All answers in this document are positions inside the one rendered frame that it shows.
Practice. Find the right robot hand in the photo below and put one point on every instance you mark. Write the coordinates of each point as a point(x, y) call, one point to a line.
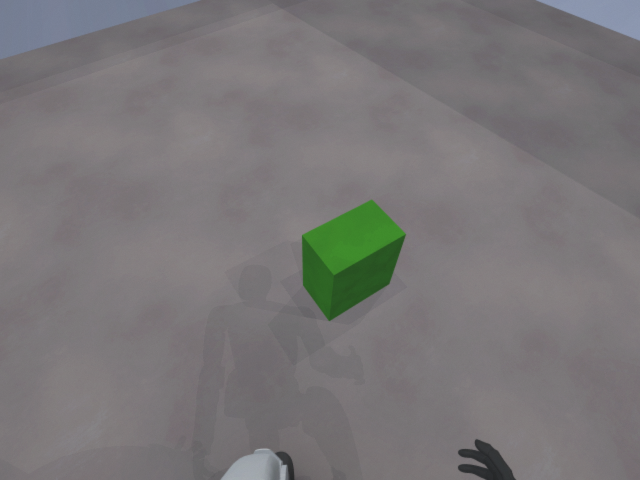
point(497, 467)

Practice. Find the left robot thigh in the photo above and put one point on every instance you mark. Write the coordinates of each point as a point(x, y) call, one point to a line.
point(257, 467)

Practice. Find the left robot shin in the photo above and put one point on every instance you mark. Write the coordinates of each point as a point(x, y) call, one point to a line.
point(266, 451)

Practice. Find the carton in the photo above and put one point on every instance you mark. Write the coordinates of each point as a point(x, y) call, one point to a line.
point(351, 257)

